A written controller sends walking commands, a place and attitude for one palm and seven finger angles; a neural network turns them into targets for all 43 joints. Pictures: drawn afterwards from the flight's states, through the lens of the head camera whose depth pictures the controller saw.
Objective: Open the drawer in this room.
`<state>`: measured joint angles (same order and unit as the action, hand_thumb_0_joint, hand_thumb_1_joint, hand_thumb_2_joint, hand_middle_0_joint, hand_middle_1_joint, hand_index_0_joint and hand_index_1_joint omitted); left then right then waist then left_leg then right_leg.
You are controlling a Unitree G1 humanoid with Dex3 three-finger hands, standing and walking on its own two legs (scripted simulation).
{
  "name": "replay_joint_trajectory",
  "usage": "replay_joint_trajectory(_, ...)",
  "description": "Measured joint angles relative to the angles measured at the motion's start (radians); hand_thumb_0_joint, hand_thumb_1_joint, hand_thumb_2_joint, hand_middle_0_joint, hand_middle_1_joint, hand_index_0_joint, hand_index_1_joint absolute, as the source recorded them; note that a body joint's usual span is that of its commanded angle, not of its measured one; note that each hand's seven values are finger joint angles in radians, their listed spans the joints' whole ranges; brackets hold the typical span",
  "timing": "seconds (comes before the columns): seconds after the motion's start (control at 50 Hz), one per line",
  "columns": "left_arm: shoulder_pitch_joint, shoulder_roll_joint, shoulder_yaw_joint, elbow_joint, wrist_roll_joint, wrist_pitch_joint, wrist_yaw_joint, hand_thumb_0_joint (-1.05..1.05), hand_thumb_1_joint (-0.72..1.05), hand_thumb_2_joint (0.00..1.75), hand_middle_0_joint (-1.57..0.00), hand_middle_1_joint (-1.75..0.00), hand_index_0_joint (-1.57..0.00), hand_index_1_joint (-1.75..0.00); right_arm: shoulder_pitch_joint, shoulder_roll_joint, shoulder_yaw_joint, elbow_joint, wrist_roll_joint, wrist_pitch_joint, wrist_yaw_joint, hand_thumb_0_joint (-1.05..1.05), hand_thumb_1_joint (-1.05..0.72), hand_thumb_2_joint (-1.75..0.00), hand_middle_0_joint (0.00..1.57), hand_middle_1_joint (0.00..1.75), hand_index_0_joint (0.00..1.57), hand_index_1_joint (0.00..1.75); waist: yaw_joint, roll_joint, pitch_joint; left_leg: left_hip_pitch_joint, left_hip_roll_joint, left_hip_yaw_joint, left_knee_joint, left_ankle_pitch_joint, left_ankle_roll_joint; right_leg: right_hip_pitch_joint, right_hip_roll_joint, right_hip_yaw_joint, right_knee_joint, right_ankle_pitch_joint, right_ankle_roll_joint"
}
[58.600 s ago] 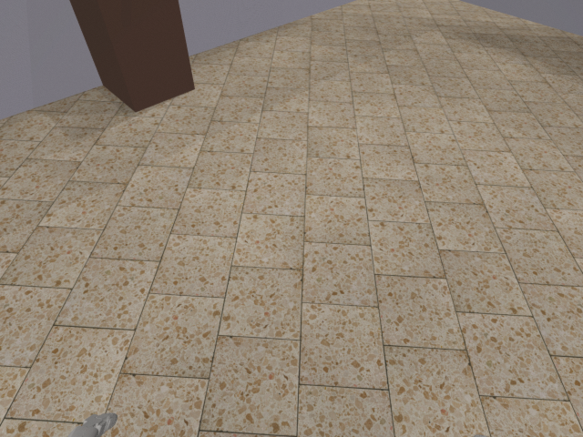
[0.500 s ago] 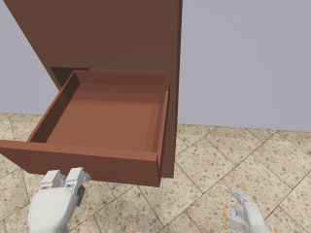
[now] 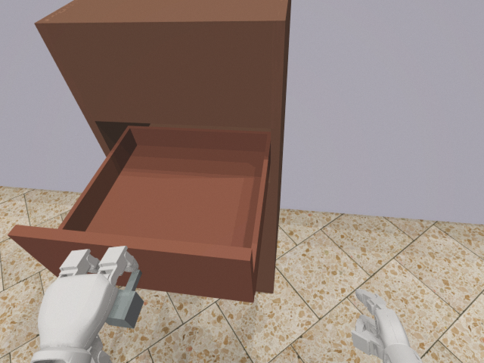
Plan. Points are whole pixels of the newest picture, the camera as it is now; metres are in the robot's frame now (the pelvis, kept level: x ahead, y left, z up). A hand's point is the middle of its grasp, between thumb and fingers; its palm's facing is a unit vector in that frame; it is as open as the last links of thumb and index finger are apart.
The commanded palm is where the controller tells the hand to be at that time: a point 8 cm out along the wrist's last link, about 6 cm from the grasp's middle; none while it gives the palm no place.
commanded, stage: lift the hand off the handle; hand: left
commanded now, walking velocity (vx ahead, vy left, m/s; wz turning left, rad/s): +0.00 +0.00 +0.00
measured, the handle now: (127, 295) +0.20 +0.22 +0.02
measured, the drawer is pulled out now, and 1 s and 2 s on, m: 0.30 0.30 0.30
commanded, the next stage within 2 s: draw the hand back to the body in 0.94 s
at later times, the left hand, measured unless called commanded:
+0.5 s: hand (91, 277) +0.19 +0.22 +0.13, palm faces +0.15 -0.12 -0.98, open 13.8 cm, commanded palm +0.14 +0.22 +0.19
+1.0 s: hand (65, 265) +0.18 +0.23 +0.18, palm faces +0.13 -0.10 -0.99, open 13.9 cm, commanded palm +0.13 +0.22 +0.23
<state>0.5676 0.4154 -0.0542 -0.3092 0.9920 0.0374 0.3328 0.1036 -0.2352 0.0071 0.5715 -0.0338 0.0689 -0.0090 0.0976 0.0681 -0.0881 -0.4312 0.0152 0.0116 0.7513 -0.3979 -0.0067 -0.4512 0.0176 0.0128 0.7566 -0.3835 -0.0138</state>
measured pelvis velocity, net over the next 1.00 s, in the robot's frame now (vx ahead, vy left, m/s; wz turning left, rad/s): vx -0.01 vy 0.00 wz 0.02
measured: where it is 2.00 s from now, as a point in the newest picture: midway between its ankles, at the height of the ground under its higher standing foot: outside the picture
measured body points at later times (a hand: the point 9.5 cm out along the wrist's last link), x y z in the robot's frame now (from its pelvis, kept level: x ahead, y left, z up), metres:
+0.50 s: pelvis +0.00 +0.01 +0.02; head -0.01 -0.03 +0.47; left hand +0.17 +0.23 +0.18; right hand +0.23 -0.17 -0.07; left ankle -0.01 +0.12 -0.71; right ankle +0.00 -0.11 -0.71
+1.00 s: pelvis -0.01 +0.00 +0.03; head -0.02 -0.05 +0.47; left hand +0.16 +0.23 +0.23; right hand +0.25 -0.19 -0.05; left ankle -0.01 +0.12 -0.71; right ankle +0.00 -0.11 -0.71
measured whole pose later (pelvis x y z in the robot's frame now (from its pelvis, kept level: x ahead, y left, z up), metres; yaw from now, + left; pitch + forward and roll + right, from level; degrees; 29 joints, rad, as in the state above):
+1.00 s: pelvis -0.01 +0.00 +0.03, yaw +1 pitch -3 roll +0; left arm 0.45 0.54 0.05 -0.60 0.81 0.18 -0.02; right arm 0.05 -0.27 0.06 0.56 0.03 0.13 0.01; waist 0.11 0.12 -0.01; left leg -0.16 0.01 0.00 0.46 -0.25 -0.01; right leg -0.17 0.01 0.00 0.46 -0.24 -0.01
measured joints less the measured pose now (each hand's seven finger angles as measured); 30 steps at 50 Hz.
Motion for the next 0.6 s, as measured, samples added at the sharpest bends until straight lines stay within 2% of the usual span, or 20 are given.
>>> replay_joint_trajectory(0.14, 0.019, 0.016, 0.029, -0.070, -0.037, 0.024, -0.053, 0.00, -0.49, 0.30, -0.32, -1.21, -0.34, -1.21, -0.003, -0.015, 0.005, -0.009, 0.009, 0.009, 0.000, 0.01, -0.90, -0.90, 0.20, 0.30, 0.20, 0.30, 0.009, 0.008, 0.013, 0.057, -0.001, -0.001, -0.058, 0.025, 0.004, 0.063, -0.001, -0.001, -0.068, 0.029, 0.006)
replay_joint_trajectory(0.22, 0.016, 0.010, 0.009, -0.117, -0.049, 0.038, -0.089, -0.01, -0.49, 0.30, -0.32, -1.21, -0.33, -1.21, 0.000, -0.021, 0.007, -0.018, 0.014, 0.014, 0.006, 0.01, -0.90, -0.90, 0.20, 0.30, 0.20, 0.30, 0.013, 0.018, 0.021, 0.082, -0.005, -0.003, -0.083, 0.037, 0.009, 0.093, -0.005, -0.002, -0.101, 0.044, 0.011)
replay_joint_trajectory(0.36, -0.028, 0.019, -0.018, -0.155, -0.037, 0.047, -0.134, -0.01, -0.49, 0.30, -0.32, -1.21, -0.33, -1.21, 0.002, -0.013, 0.022, -0.016, 0.018, 0.018, 0.011, 0.01, -0.90, -0.90, 0.20, 0.30, 0.20, 0.30, 0.024, 0.029, 0.036, 0.122, -0.009, 0.000, -0.123, 0.056, 0.014, 0.135, -0.009, 0.000, -0.144, 0.065, 0.016)
replay_joint_trajectory(0.5, -0.081, 0.031, -0.019, -0.197, -0.053, 0.079, -0.177, 0.00, -0.49, 0.30, -0.32, -1.21, -0.32, -1.20, -0.003, 0.003, 0.039, 0.001, 0.033, 0.030, 0.019, 0.01, -0.90, -0.90, 0.20, 0.30, 0.20, 0.30, 0.021, 0.039, 0.046, 0.179, -0.012, 0.002, -0.175, 0.078, 0.015, 0.190, -0.012, 0.003, -0.194, 0.086, 0.018)
replay_joint_trajectory(0.6, -0.112, 0.053, 0.001, -0.207, -0.081, 0.123, -0.229, 0.00, -0.49, 0.30, -0.32, -1.21, -0.32, -1.20, -0.016, 0.001, 0.052, 0.008, 0.044, 0.043, 0.021, 0.01, -0.90, -0.90, 0.20, 0.30, 0.20, 0.30, 0.017, 0.046, 0.060, 0.222, -0.013, 0.002, -0.218, 0.097, 0.014, 0.231, -0.013, 0.003, -0.231, 0.103, 0.017)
